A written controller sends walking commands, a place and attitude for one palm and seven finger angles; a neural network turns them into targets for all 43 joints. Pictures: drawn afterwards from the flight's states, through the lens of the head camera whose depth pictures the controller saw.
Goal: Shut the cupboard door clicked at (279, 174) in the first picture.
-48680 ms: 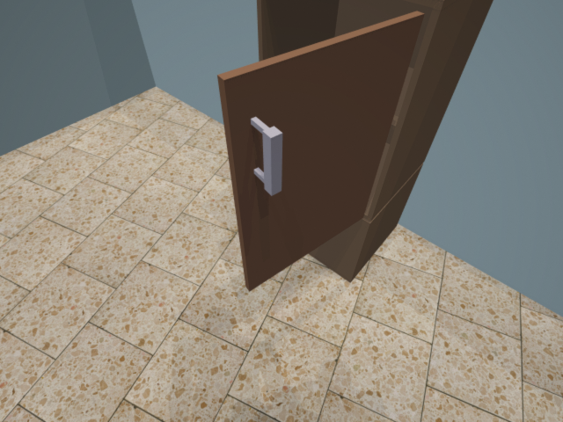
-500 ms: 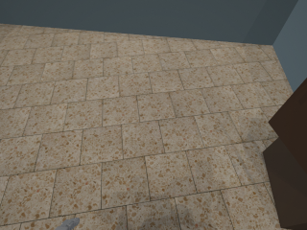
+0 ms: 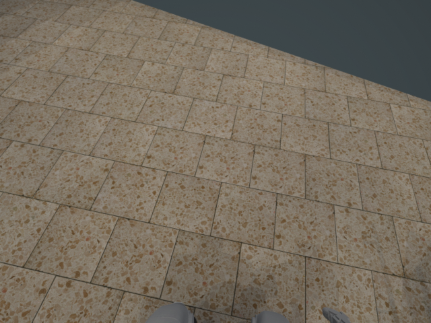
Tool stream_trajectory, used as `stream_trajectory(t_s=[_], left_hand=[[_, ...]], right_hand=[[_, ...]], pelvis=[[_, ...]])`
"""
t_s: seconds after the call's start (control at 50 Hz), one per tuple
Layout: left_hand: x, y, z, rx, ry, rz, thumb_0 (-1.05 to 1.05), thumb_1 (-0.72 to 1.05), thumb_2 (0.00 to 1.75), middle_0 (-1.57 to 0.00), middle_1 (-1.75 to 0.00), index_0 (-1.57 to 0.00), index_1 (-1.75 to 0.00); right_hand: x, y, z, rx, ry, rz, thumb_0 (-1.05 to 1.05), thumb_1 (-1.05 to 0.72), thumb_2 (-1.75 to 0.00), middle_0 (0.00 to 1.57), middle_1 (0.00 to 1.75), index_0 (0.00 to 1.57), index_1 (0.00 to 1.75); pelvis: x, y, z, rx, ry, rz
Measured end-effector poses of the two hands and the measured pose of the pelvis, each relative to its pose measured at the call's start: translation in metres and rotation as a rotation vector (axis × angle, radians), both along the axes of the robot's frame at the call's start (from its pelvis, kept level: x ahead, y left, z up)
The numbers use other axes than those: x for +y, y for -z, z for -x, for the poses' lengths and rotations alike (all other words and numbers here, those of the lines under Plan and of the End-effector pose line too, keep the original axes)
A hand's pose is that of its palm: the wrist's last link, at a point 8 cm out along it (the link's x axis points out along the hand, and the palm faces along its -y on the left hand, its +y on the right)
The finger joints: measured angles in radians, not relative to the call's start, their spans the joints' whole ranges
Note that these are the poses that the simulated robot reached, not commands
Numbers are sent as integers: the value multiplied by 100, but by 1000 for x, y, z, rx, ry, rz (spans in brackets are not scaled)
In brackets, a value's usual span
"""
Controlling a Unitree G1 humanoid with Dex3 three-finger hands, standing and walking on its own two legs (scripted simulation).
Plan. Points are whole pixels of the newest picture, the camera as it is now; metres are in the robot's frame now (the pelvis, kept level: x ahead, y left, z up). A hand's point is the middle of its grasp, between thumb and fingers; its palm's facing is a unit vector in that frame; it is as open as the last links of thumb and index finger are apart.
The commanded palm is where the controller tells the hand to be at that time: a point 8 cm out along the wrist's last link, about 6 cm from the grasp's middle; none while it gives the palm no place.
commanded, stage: walk to a spot facing it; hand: left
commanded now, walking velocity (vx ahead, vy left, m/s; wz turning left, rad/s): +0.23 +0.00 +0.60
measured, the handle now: out of the picture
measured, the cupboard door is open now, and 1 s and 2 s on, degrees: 21 21 21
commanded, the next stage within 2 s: turn to face it in 0.10 s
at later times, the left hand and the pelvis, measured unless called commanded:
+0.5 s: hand (156, 260) +0.24 +0.14 -0.14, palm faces +0.09 -0.98 -0.20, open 7.3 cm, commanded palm none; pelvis +0.18 -0.04 +0.02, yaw +4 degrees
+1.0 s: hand (150, 209) +0.36 +0.18 -0.14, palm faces -0.18 -0.96 -0.22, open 7.4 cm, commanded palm none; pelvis +0.23 -0.01 +0.02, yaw -14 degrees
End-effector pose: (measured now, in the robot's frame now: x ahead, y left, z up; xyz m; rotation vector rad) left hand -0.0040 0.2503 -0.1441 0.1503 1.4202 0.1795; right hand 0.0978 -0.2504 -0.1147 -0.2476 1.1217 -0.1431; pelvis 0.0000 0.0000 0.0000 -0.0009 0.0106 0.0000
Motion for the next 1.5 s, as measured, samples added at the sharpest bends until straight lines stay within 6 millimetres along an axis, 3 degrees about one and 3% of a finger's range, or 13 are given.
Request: stream_trajectory(t_s=[0.2, 0.34, 0.4, 0.5, 0.64, 0.72, 0.8, 0.9, 1.0, 1.08, 1.26, 1.4, 1.5], left_hand=[[2, -44, -172, -340, 5, -23, 1, 91, 90, -20, -30, -20, -30], [-23, -48, -253, -419, 28, -46, 1, 91, 90, -20, -30, -20, -30], [-39, -40, -259, -379, 29, -44, 1, 91, 90, -20, -30, -20, -30], [-60, -33, -237, -209, -12, -3, 0, 91, 90, -20, -30, -20, -30], [-40, -29, -216, -54, -28, -11, 0, 94, 90, -20, -30, -20, -30], [-23, -17, -222, -15, -9, 7, 0, 93, 90, -20, -30, -20, -30], [-10, -14, -250, -26, 42, 19, 1, 92, 90, -20, -30, -20, -30], [-7, -25, -307, -105, 133, 19, 1, 91, 90, -20, -30, -20, -30], [-22, -35, -369, -194, 265, 2, 1, 91, 90, -20, -30, -20, -30], [-44, -35, -413, -286, 369, -23, 1, 91, 90, -20, -30, -20, -30], [-69, -38, -436, -257, 488, -1, 1, 91, 90, -20, -30, -20, -30], [-65, -14, -460, -204, 540, 64, 1, 90, 90, -20, -30, -20, -30], [-70, -18, -482, -189, 600, 86, 1, 91, 90, -20, -30, -20, -30]], right_hand=[[8, -11, -33, 132, -23, -29, 0, -90, -90, 21, 30, 20, 30], [-11, 10, -69, 200, 10, -47, 0, -90, -90, 21, 30, 21, 30], [-18, 22, -90, 213, 27, -57, 0, -90, -90, 21, 30, 20, 30], [-16, 10, -128, 196, 35, -66, 0, -91, -90, 20, 30, 20, 30], [-1, -1, -175, 119, 51, -69, 0, -91, -90, 20, 30, 20, 30], [7, -3, -190, 48, 81, -44, 0, -91, -90, 20, 30, 20, 30], [11, -10, -188, 37, 107, -18, 0, -91, -90, 21, 30, 20, 30], [4, -16, -173, 56, 170, -2, 0, -90, -90, 21, 30, 21, 30], [-15, -10, -149, 67, 274, -5, 0, -90, -90, 21, 30, 21, 30], [-36, 9, -126, 84, 360, -18, 0, -90, -90, 21, 30, 21, 30], [-45, -7, -116, 76, 468, 6, 0, -91, -90, 20, 30, 20, 30], [-16, -14, -117, 36, 526, 45, 0, -91, -90, 20, 30, 20, 30], [14, -22, -97, 87, 579, 26, 0, -90, -90, 21, 30, 20, 30]], pelvis=[[-5, -24, -71, 14, -108, 11], [-26, -14, -137, -8, -121, -10], [-32, -8, -159, -19, -105, 4], [-36, -21, -183, -6, -74, -6], [-27, -25, -201, 16, 0, -6], [-12, -17, -211, 14, 49, 20], [-4, -18, -218, -3, 104, 17], [-2, -24, -226, -9, 171, 30], [-10, -21, -233, -12, 245, 37], [-23, -6, -238, -12, 299, 25], [-19, -16, -248, -1, 396, 10], [2, -8, -268, 9, 483, 20], [7, -18, -275, -1, 554, 40]])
